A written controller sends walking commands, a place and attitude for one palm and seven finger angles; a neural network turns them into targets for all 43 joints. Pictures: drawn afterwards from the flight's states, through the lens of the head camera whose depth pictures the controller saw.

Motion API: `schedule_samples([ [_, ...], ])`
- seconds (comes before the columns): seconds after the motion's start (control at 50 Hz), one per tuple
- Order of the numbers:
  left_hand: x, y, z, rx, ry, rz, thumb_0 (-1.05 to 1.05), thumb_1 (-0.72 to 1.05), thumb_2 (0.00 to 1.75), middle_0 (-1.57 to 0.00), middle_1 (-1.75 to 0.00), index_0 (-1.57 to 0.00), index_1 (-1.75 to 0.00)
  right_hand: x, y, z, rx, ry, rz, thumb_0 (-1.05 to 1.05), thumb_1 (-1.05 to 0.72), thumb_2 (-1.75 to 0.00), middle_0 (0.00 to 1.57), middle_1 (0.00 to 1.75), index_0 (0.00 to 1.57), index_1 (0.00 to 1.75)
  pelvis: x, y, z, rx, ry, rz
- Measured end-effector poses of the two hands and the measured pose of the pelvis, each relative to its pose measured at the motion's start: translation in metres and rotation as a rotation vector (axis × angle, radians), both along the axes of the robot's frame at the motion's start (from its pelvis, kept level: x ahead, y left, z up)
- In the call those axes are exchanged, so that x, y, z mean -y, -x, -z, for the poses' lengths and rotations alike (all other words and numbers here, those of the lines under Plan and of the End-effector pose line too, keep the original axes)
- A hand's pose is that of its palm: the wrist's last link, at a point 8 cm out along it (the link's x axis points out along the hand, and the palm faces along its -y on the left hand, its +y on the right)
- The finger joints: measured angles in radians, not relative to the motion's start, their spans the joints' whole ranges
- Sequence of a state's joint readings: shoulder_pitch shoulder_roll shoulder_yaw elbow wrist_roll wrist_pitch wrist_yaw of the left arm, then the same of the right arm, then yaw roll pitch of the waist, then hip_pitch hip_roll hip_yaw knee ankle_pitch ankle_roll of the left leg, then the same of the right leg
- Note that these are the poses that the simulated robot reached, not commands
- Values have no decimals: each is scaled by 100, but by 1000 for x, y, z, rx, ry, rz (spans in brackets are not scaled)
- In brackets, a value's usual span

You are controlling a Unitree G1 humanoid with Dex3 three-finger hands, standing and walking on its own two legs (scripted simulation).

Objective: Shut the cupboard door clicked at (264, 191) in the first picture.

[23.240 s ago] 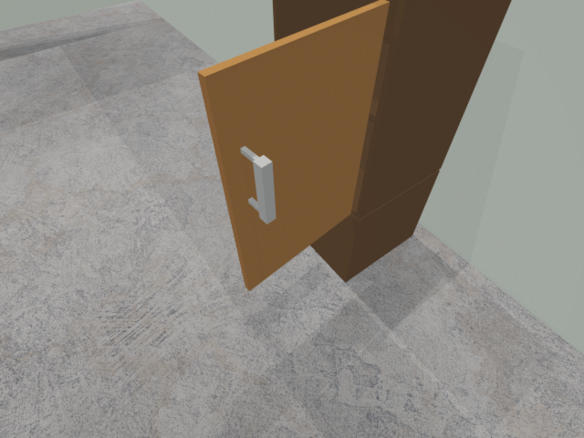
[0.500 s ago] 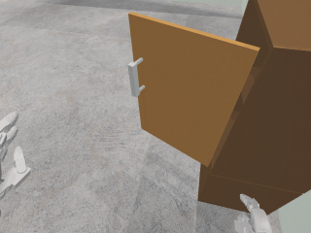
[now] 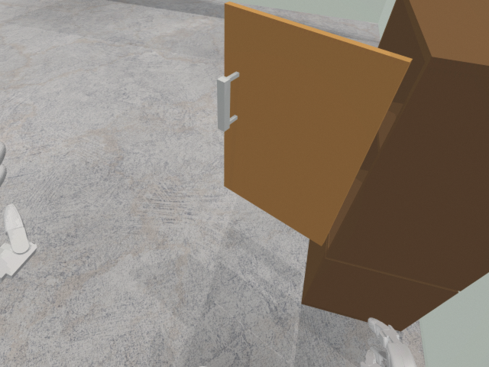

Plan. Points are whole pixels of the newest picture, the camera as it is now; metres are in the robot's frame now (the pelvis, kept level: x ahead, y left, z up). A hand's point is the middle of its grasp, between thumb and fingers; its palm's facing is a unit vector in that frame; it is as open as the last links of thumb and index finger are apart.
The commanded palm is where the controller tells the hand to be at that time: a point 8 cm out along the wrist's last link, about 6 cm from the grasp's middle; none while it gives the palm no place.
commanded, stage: step back with the hand held close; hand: left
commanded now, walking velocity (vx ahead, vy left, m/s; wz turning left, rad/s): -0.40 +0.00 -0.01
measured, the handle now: (229, 101) +0.71 +0.10 +0.05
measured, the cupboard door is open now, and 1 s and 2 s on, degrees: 68 68 68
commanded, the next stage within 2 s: stop stepping back and stand still in 1.16 s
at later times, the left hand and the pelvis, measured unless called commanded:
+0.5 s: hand (12, 292) +0.15 +0.25 +0.18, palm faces +0.44 -0.79 -0.43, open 7.4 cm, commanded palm +0.08 +0.30 +0.20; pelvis -0.04 -0.01 +0.00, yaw +3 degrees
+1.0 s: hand out of the picture +0.09 +0.20 +0.19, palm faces +0.21 -0.81 -0.55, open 7.4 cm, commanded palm +0.00 +0.27 +0.20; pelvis -0.16 -0.02 +0.01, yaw -3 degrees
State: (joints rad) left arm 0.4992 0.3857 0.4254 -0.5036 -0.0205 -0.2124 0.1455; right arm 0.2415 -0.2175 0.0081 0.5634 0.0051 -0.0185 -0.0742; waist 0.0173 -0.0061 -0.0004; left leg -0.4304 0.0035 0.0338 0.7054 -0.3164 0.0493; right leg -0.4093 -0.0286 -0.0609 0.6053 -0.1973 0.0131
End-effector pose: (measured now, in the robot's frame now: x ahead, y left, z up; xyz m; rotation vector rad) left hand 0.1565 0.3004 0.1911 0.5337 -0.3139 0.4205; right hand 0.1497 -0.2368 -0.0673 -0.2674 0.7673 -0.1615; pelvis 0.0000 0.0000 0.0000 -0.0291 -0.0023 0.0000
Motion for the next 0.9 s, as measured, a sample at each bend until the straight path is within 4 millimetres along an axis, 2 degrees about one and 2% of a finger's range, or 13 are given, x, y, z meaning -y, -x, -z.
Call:
schedule_samples([
  [0.18,-5,5,-8,34,-74,41,1,89,90,-22,-30,-22,-30,5,28,0,-17,22,36,2,-90,-90,20,30,20,30,-2,15,1,-7,10,-24],
  [0.28,-8,18,-7,8,-111,8,1,89,90,-22,-30,-22,-30,6,27,4,-6,11,21,2,-90,-90,20,30,20,30,3,20,3,-20,17,-29],
  [0.4,9,37,-2,8,-66,30,1,89,90,-21,-30,-21,-30,6,21,2,19,2,-20,2,-90,-90,20,30,20,30,12,36,3,-17,7,-26],
  [0.48,16,48,-6,37,-39,54,1,88,90,-22,-30,-22,-30,5,23,-5,22,8,-28,2,-90,-90,20,30,20,30,10,43,-1,-22,-2,-44],
  [0.54,7,56,-11,58,-46,57,1,88,90,-22,-30,-22,-30,3,28,-10,14,25,-18,2,-90,-90,20,30,20,30,3,45,-2,-33,2,-52],
  [0.62,-16,64,-12,68,-75,25,1,88,90,-22,-30,-22,-30,-6,38,-14,12,52,-9,1,-90,-90,20,30,20,30,-6,56,-3,-34,18,-69],
  [0.72,-37,75,-13,19,-55,-47,1,88,90,-22,-30,-22,-30,-22,50,-19,5,26,-27,2,-90,-90,20,30,20,30,-9,63,-14,-74,71,-68],
  [0.76,-35,79,-11,8,-23,-46,1,89,90,-21,-30,-21,-30,-27,53,-20,3,9,-41,2,-90,-90,20,30,20,30,-8,65,-18,-102,69,-44],
  [0.82,-18,80,-5,-13,23,2,2,89,90,-21,-30,-21,-30,-31,58,-20,10,-9,-71,1,-90,-90,20,30,20,30,-3,77,-19,-131,53,-7],
  [0.9,16,78,-2,-32,1,125,2,89,90,-21,-30,-21,-30,-26,71,-14,41,-32,-93,1,-90,-90,20,30,20,30,8,111,-14,-122,25,38],
])
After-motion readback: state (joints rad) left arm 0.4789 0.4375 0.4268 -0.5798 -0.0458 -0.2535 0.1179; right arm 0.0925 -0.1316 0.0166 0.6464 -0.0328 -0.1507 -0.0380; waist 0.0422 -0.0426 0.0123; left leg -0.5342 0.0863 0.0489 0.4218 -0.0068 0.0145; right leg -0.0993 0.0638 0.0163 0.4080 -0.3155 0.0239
